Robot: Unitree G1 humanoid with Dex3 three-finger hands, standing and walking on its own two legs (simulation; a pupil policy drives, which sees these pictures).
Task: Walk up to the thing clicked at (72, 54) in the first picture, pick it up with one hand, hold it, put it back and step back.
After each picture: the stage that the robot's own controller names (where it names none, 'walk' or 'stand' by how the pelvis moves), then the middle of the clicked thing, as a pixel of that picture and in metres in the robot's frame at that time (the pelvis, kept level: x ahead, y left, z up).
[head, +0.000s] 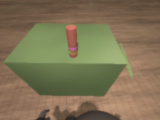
stand; (72, 43) +0.54 +0.16 +0.14
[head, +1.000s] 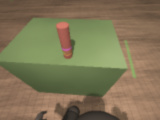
stand; (65, 43) +0.48 +0.20 +0.15
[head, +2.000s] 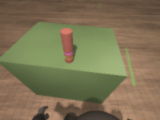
stand; (68, 48) +0.47 +0.18 +0.14
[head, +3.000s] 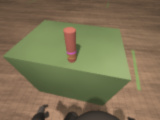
stand; (71, 47) +0.47 +0.16 +0.15
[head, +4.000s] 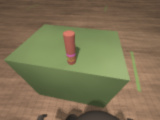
stand; (70, 49) +0.47 +0.17 +0.14
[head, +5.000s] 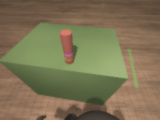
stand; (68, 49) +0.46 +0.18 +0.14
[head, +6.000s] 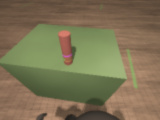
stand; (66, 50) +0.46 +0.19 +0.14
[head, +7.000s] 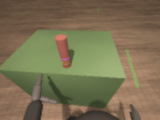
rise first; (64, 53) +0.44 +0.21 +0.14
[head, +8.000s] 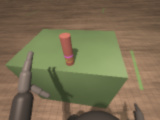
go down; (67, 51) +0.46 +0.21 +0.14
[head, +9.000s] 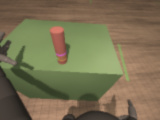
go down; (60, 48) +0.45 +0.19 +0.15
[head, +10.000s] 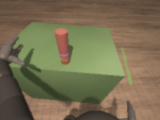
go down; (63, 49) +0.46 +0.19 +0.15
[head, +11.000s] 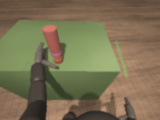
close in; (54, 47) +0.44 +0.22 +0.17
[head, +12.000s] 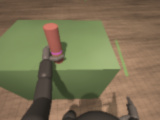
lift; (55, 46) +0.44 +0.21 +0.18
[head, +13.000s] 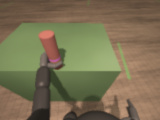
lift; (53, 53) +0.39 +0.22 +0.18
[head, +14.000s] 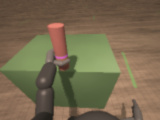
lift; (60, 49) +0.34 +0.17 +0.27
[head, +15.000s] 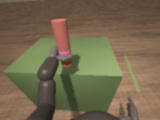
hold; (63, 45) +0.35 +0.16 +0.30
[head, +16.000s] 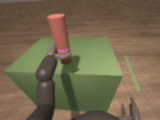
hold; (62, 43) +0.34 +0.16 +0.32
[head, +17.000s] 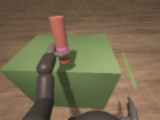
crouch; (61, 42) +0.39 +0.18 +0.29
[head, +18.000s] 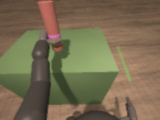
lower; (52, 29) +0.47 +0.21 +0.31
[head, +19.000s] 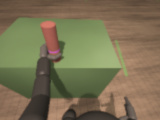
lower; (53, 45) +0.45 +0.23 +0.18
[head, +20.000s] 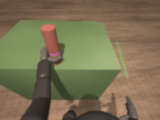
lower; (53, 47) +0.43 +0.23 +0.18
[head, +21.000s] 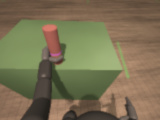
lower; (54, 47) +0.43 +0.22 +0.18
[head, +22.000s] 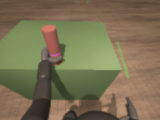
lower; (54, 48) +0.43 +0.22 +0.18
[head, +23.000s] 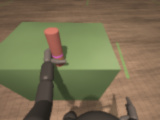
open; (56, 50) +0.42 +0.21 +0.17
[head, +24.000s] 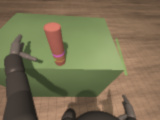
sink last; (57, 48) +0.42 +0.19 +0.18
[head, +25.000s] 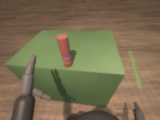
sink last; (65, 52) +0.44 +0.21 +0.15
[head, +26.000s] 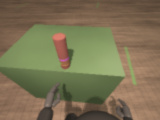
stand; (62, 53) +0.41 +0.20 +0.15
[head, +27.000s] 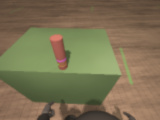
stand; (60, 54) +0.42 +0.21 +0.15
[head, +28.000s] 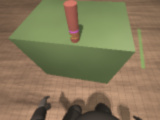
walk; (73, 25) +0.59 +0.14 +0.17
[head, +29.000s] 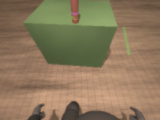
walk; (74, 9) +0.92 +0.20 +0.17
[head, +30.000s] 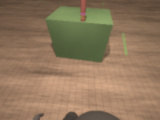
stand; (83, 11) +1.26 +0.16 +0.16
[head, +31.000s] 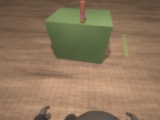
stand; (82, 13) +1.23 +0.15 +0.14
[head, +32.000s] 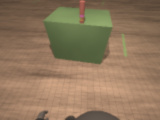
stand; (81, 12) +1.22 +0.14 +0.14
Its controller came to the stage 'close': yes
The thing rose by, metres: 0.21
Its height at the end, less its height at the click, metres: +0.00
